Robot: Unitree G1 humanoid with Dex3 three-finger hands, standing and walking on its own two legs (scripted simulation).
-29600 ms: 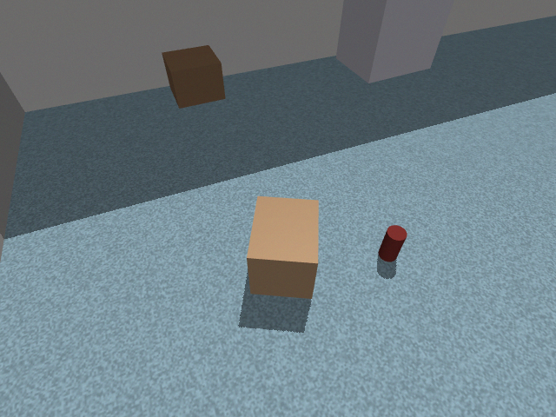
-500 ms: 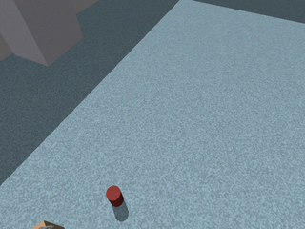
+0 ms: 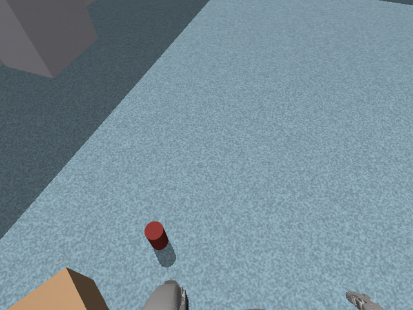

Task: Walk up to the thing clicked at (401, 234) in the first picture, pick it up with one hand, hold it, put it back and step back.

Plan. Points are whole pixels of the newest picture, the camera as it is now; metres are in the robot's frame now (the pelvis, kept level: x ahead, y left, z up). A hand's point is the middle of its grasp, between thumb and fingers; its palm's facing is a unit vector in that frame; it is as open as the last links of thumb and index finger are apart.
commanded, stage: step back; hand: left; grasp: from the side
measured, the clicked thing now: (157, 236) +0.46 +0.24 -0.67
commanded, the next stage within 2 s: none
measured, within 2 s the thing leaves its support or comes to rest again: neither
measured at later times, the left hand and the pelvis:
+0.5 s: hand out of the picture -0.02 +0.28 -0.13, palm faces +0.03 -0.93 -0.36, open 7.4 cm; pelvis -0.13 +0.01 +0.02, yaw +1 degrees
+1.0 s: hand out of the picture -0.20 +0.25 -0.12, palm faces +0.05 -0.90 -0.43, open 7.4 cm; pelvis -0.30 -0.03 +0.01, yaw +4 degrees
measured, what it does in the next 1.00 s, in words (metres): walks backwards: left foot, then right foot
